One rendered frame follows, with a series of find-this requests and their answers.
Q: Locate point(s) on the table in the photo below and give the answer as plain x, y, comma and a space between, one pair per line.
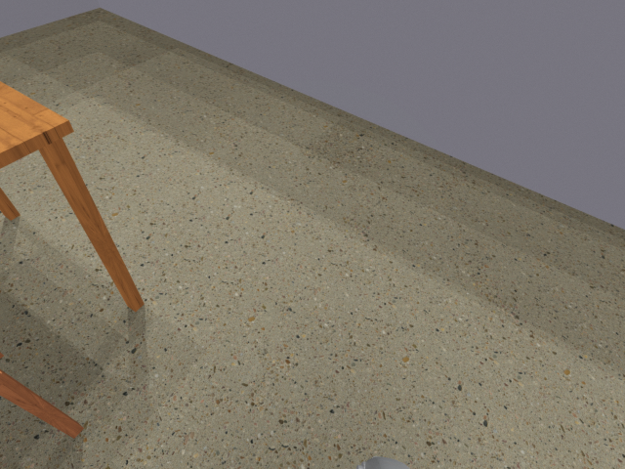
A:
25, 127

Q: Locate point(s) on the chair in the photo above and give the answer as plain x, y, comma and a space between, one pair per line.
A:
15, 392

